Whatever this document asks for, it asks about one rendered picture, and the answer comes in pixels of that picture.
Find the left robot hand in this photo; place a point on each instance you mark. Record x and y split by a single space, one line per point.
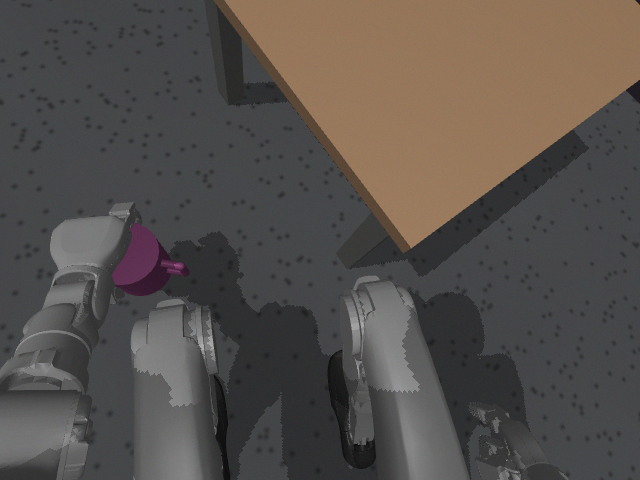
97 241

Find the right robot hand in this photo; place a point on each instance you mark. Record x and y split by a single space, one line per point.
517 450

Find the left robot foot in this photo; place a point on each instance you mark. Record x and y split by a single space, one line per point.
222 429

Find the right robot foot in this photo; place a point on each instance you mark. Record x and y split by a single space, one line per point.
357 456

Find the left robot arm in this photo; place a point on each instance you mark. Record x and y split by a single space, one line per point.
45 428

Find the right robot arm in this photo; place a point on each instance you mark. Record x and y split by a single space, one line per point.
543 472

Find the mug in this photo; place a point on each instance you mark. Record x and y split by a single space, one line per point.
146 266

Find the coffee table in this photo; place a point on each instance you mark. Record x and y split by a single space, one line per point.
426 105

